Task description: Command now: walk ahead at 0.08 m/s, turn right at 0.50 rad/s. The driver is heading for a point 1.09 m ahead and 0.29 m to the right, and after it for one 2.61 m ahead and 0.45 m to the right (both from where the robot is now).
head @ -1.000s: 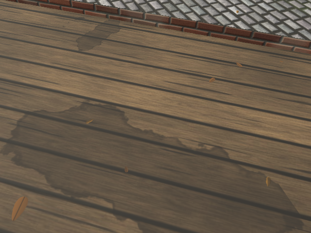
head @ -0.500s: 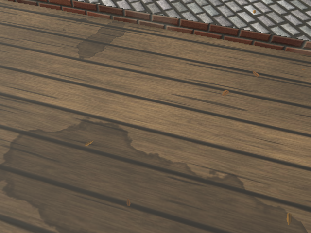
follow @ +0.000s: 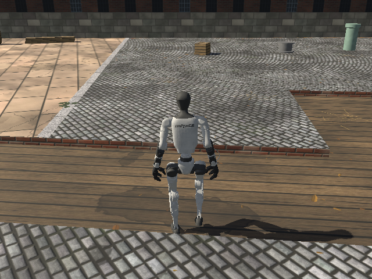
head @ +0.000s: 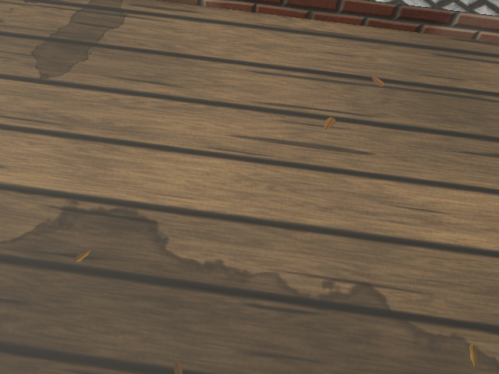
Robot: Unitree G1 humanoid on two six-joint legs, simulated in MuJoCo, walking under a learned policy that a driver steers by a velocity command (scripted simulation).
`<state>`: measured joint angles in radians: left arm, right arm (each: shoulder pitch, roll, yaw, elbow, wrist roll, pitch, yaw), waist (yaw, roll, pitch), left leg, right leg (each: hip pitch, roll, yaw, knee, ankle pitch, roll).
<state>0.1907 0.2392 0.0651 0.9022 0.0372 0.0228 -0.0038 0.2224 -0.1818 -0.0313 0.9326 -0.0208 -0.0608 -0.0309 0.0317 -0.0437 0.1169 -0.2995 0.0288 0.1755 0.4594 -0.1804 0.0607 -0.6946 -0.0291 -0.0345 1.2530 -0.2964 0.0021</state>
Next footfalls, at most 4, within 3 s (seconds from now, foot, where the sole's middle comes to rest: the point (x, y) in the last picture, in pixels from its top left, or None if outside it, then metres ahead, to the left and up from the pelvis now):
0.20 right None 0.13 -0.12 -0.78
0.68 left None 0.23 0.05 -0.78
1.12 right None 0.38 -0.26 -0.78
1.60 left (316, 314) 0.56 -0.17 -0.78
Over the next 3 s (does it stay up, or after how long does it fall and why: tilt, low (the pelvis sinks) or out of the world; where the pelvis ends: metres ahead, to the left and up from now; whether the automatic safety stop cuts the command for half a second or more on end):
stays up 0.89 -0.17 -0.01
